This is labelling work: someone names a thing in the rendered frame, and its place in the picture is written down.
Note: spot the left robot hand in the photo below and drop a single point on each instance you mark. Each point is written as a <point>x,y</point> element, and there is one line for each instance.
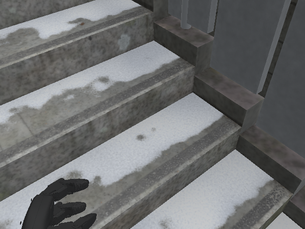
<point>44,214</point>

